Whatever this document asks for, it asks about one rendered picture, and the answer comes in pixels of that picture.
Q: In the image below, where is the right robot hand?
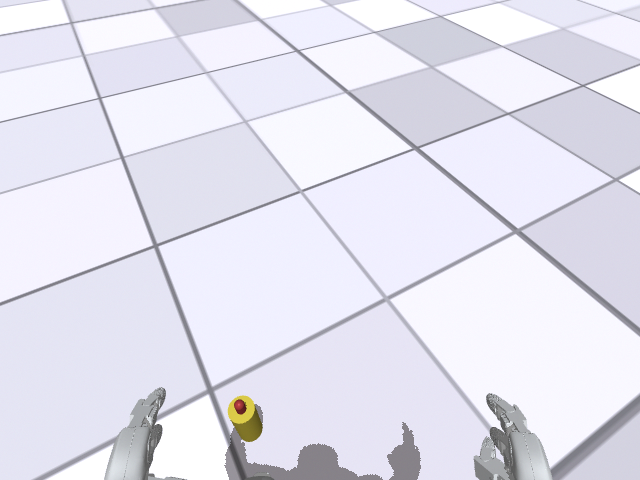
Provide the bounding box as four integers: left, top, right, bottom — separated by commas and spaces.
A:
474, 393, 553, 480

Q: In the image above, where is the left robot hand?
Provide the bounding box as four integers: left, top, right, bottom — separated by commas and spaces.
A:
104, 387, 187, 480

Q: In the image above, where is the bottle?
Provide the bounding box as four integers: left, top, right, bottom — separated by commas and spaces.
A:
228, 396, 263, 442

